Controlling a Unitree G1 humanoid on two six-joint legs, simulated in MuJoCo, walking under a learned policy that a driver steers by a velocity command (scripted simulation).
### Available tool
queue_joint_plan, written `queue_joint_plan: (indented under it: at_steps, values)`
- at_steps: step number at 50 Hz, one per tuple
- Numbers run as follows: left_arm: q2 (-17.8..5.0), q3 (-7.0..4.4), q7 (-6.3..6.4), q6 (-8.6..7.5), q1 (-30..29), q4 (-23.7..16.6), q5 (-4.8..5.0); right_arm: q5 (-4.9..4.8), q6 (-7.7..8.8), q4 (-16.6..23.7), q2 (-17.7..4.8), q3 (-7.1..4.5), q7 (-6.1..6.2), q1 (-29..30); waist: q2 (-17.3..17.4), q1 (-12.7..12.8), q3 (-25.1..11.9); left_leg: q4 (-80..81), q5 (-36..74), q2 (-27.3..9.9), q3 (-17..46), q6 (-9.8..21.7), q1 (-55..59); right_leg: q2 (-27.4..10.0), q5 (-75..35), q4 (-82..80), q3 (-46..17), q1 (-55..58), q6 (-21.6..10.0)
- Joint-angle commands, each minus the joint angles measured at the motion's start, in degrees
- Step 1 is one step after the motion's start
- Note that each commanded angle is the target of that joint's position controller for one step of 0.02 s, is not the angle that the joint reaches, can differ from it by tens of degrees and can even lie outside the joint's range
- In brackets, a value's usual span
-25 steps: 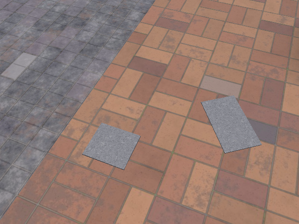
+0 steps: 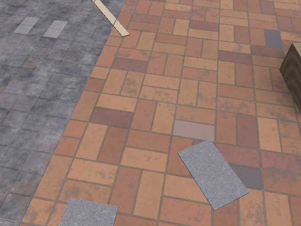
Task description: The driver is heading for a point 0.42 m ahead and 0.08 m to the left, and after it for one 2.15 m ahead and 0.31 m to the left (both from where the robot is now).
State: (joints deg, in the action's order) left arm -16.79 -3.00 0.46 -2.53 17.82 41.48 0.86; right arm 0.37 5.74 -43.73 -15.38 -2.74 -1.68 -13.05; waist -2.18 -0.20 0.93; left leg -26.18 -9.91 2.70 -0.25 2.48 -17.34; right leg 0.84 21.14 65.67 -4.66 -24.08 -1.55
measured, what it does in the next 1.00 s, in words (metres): walks ahead, turning left: right foot, then left foot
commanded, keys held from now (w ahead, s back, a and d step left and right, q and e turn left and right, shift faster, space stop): w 0.18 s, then w+q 0.20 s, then q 0.54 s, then no key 0.08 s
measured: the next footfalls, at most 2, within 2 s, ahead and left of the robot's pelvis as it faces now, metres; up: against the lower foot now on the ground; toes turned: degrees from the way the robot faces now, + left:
right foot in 0.36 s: +0.36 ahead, -0.15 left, +0.00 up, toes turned +3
left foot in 0.82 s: +0.44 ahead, +0.11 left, +0.00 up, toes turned +20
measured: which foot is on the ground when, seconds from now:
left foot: down 0.00-0.36, up 0.38-0.80, down 0.82-1.00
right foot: up 0.00-0.34, down 0.36-0.82, up 0.84-1.00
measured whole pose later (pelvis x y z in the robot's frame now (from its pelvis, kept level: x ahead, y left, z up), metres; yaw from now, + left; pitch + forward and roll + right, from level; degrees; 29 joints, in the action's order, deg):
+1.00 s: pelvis +0.36 -0.01 +0.00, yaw +22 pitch +2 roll -2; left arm -17.9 -3.9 1.2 0.2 4.6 44.2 0.0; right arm 0.1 -1.3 -35.1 -17.4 -4.0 0.2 -9.1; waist -1.1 -0.7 4.3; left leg -27.3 -6.8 2.8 2.3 3.5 -22.9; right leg -0.5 26.9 61.4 -1.3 -28.8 3.3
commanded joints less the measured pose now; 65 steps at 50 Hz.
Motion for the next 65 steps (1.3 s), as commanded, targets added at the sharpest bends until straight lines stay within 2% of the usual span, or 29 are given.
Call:
queue_joint_plan:
  at_steps: [1, 6, 12, 15, 17, 18, 19, 20, 21, 22, 24, 27, 32, 37, 40, 41, 42, 43, 44, 45, 46, 50, 58, 60, 61, 62, 63, 64, 65]
  values:
    - [-4.31, -1.35, -0.26, -1.29, -1.82, -4.99, -0.28, -0.06, 0.57, 2.09, -5.92, -1.19, 0.39, -1.78, 8.56, -0.60, -1.45, 15.13, 0.96, -14.55, 19.06, 9.68, 12.08, -5.75, -4.11, -3.25, -0.77, -13.35, 0.63]
    - [-1.61, -0.10, -0.54, -1.56, -9.28, -7.05, -0.70, -0.95, 0.15, -0.08, -9.34, -1.93, 1.05, -4.45, 6.63, -2.44, 0.20, 18.20, 8.88, -14.21, 11.93, 10.37, 11.60, -6.52, -14.20, -19.22, 1.55, -14.33, 2.34]
    - [-1.38, 0.15, -1.98, -2.68, -19.33, -9.53, 0.08, -1.82, -1.27, -3.39, -10.06, -1.77, 1.33, -10.51, 6.17, -5.45, 2.53, 16.10, 11.54, -14.17, 9.52, 8.83, 12.26, -3.52, -23.13, -33.24, 3.14, -8.33, 2.45]
    - [-3.30, -0.57, -2.61, -3.47, -19.33, -9.91, 0.17, -2.01, -2.26, -3.97, -11.53, -2.31, 1.89, -10.76, 7.03, -3.48, 2.36, 12.51, 13.35, -16.15, 12.42, 7.56, 15.32, -2.56, -19.18, -37.45, 2.27, -4.73, 1.00]
    - [-6.02, -2.06, -2.12, -3.78, -11.18, -7.52, -0.14, -2.00, -2.61, -3.76, -11.82, -2.36, 2.12, -9.34, 6.79, 1.64, -2.15, 3.81, 22.79, -13.82, 10.87, 5.52, 13.61, -1.13, -18.19, -41.01, 3.77, 8.81, -1.19]
    - [-8.81, -3.26, -1.49, -3.78, -2.86, -5.75, -0.88, -1.37, -2.42, -3.00, -9.72, -1.56, 2.03, -8.81, 5.58, 5.64, -8.80, -7.56, 20.57, -10.67, 8.78, 3.59, 7.44, -4.97, -19.08, -39.16, 1.03, 23.00, -3.54]
    - [-13.91, -4.51, -0.88, -3.35, 5.42, -4.92, -2.11, -0.54, -1.70, -0.93, -4.29, 0.09, 1.96, -11.56, -4.97, 7.20, -18.67, -28.31, 2.01, -3.53, 3.93, -0.27, -11.41, -19.26, -16.77, -37.81, -16.36, 45.02, -9.42]
    - [-12.89, -4.13, -1.14, -2.64, 6.20, -4.38, -1.99, -1.48, -1.05, -0.92, -3.30, 0.57, 2.08, -15.46, -14.87, 5.72, -23.43, -39.75, -25.10, -0.56, 6.47, -1.69, -21.26, -26.40, -12.69, -44.38, -33.04, 47.64, -13.86]
    - [-8.30, -2.80, -1.03, -2.49, 3.06, -4.58, -1.60, -2.62, -1.28, -0.97, -9.14, -1.22, 2.25, -11.48, -8.25, 5.85, -15.21, -44.78, -22.50, -3.37, 8.51, -2.18, -24.39, -24.05, -15.61, -45.45, -27.25, 40.44, -12.07]
    - [-6.35, -2.07, -1.00, -2.46, -1.16, -4.87, -1.29, -2.54, -1.70, -0.08, -9.86, -1.72, 2.45, -8.31, -6.05, 4.30, -9.27, -44.77, -18.92, -4.97, 6.96, -2.68, -24.30, -22.25, -26.52, -45.53, -18.07, 33.05, -10.88]
    - [-3.31, -1.26, -1.49, -2.63, -7.48, -4.53, -1.47, -1.46, -3.44, -0.41, -8.37, -2.27, 2.82, -8.08, -3.67, 0.27, -4.58, -41.34, -14.78, -7.83, 5.75, -4.02, -18.73, -17.81, -40.15, -47.40, -6.43, 21.00, -9.59]
    - [-4.44, -1.86, -1.21, -3.39, -11.80, -3.35, -2.10, -1.61, -5.98, 0.74, -5.09, -2.10, 2.87, -8.76, -5.09, -2.55, -2.55, -37.95, -9.16, -8.00, 3.75, -5.79, -14.09, -16.41, -44.62, -51.62, 1.82, 12.37, -10.64]
    - [-6.96, -2.69, 0.66, -2.06, -12.14, -1.33, -1.40, -0.93, -6.28, 4.86, -3.89, -1.63, 1.31, -2.07, -2.97, -0.82, -3.20, -21.25, 5.03, -8.14, 1.45, -5.13, -10.85, -15.53, -42.23, -52.32, 10.06, 13.63, -10.12]
    - [-9.79, -3.66, 0.65, -0.25, -10.82, 0.53, 0.49, -0.75, -7.18, 9.10, -6.32, -2.66, -0.51, 3.02, -2.33, 0.34, -2.77, -12.86, 0.82, -7.10, -0.24, -2.35, -9.74, -18.35, -38.77, -46.67, 10.80, 19.17, -8.63]
    - [-9.38, -3.77, 0.70, 0.60, -10.85, 1.10, 1.52, -0.56, -7.46, 9.52, -8.25, -3.98, -0.33, -0.53, -0.74, -2.29, -4.41, -3.09, 4.00, -3.31, -2.98, 1.16, -1.01, -15.81, -39.72, -34.10, 13.35, 18.57, -4.61]
    - [-7.94, -3.42, 0.51, 0.59, -6.92, 1.81, 0.35, -0.47, -7.29, 8.97, -12.98, -5.65, 0.76, -4.77, 6.63, -3.18, -7.83, 0.49, 25.63, -5.42, 2.59, 4.06, 9.25, -11.13, -32.18, -22.51, 15.69, 13.31, -0.47]
    - [-4.26, -1.98, 0.14, 0.39, -5.38, -0.36, -2.73, 0.17, -7.30, 10.26, -19.53, -6.75, 2.09, -5.44, 22.33, -0.72, -10.48, -1.07, 52.05, -20.31, 23.95, 14.58, 23.16, -1.96, 10.31, -2.65, 16.85, -6.57, 5.18]
    - [-5.35, -1.72, -0.23, 0.48, -6.33, -0.48, -2.41, 0.87, -6.45, 11.70, -16.63, -5.55, 1.58, -5.55, 17.03, -2.89, -20.18, 1.89, 42.35, -25.33, 34.18, 21.96, 25.60, 1.27, 20.67, 7.59, 3.30, -10.81, 5.49]
    - [-7.65, -2.33, -0.36, 0.92, -9.74, -0.70, -0.52, 0.34, -5.77, 12.07, -14.13, -4.89, 1.00, -3.26, 10.45, -3.67, -17.05, 3.32, 36.48, -22.72, 28.81, 19.74, 22.37, -0.71, 17.25, 9.45, 0.34, -12.71, 4.70]
    - [-7.15, -2.29, 0.02, 1.26, -10.98, -0.93, -0.24, -0.61, -5.39, 11.82, -12.50, -4.52, 1.12, -0.58, 7.23, -2.15, -12.83, 3.71, 28.96, -19.46, 24.40, 16.09, 18.44, -2.11, 12.77, 6.79, 0.13, -13.86, 4.03]
    - [-7.12, -2.38, 0.71, 1.64, -11.68, -0.57, -0.94, -1.26, -5.63, 11.97, -11.23, -4.14, 1.43, 1.70, 4.77, -1.27, -10.04, 4.77, 23.03, -17.48, 22.49, 13.59, 14.72, -3.11, 9.27, 2.82, 0.03, -13.80, 4.12]
    - [-5.54, -1.99, 1.16, 2.82, -8.72, 1.03, -0.72, 0.21, -6.47, 12.87, -10.23, -3.55, 2.68, 5.31, 8.34, 1.17, -9.77, 6.60, 20.28, -13.92, 16.98, 11.92, 5.90, -2.10, 3.43, -8.26, 2.06, -3.79, 5.64]
    - [-4.66, -1.37, 0.36, 3.00, -9.23, 1.43, -0.72, 0.29, -7.10, 10.54, -9.11, -2.55, 2.42, 5.87, 10.57, -0.50, -6.52, 7.33, -3.17, -12.75, 19.06, 9.74, 0.41, -1.98, -2.36, -27.52, 3.33, 6.44, 4.38]
    - [-2.44, -0.60, -0.57, 2.46, -5.90, 3.22, -1.62, 0.40, -6.87, 8.73, -4.60, -0.81, 2.22, 4.89, 8.57, 1.37, -6.62, 5.69, -9.51, -10.21, 15.80, 5.30, -2.29, -2.33, -11.23, -40.54, 4.22, 15.16, 2.32]
    - [-4.41, -0.61, -0.72, 2.28, -6.12, 2.98, -2.57, 1.18, -6.42, 7.44, -3.21, -0.35, 2.04, 2.23, 4.45, -0.21, -5.48, 2.01, -12.63, -7.08, 12.46, 1.74, -4.06, -7.14, -13.91, -43.36, -1.70, 16.61, 0.40]
    - [-7.84, -0.85, -0.45, 2.19, -10.05, 2.06, -2.60, 2.04, -5.99, 7.28, -3.02, -0.47, 1.80, -1.42, -4.14, -5.29, -3.79, -0.66, -12.16, -1.81, 6.61, -1.61, -1.95, -12.14, -12.14, -44.68, -8.11, 10.42, -3.50]
    - [-5.81, -0.43, -0.60, 2.02, -12.80, 1.66, -2.86, 2.18, -5.79, 7.27, -4.25, -0.78, 2.20, 2.07, -7.08, -4.08, -1.80, -0.28, -6.62, -2.22, 5.23, -3.22, 5.46, -11.86, -0.86, -48.12, -9.93, 1.00, -5.10]
    - [-5.17, -0.18, -0.65, 1.65, -13.61, 1.29, -2.76, 1.86, -5.78, 7.48, -6.09, -1.34, 2.62, 5.41, -6.40, -2.88, 0.10, -0.86, -3.51, -2.47, 5.32, -3.27, 8.15, -9.53, 3.88, -49.14, -8.86, -1.50, -3.43]
    - [-6.66, -0.52, -0.62, 1.28, -12.91, 1.71, -2.27, 1.59, -5.94, 7.40, -6.50, -1.69, 3.18, 6.71, -6.50, -2.13, 0.50, -1.86, -2.38, -2.59, 4.74, -2.90, 9.25, -8.76, 3.64, -49.27, -8.76, -2.06, -2.39]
